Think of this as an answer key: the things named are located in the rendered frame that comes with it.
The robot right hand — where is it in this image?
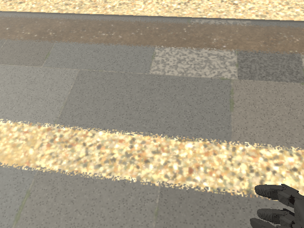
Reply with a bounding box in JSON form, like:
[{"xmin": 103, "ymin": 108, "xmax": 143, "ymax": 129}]
[{"xmin": 250, "ymin": 183, "xmax": 304, "ymax": 228}]

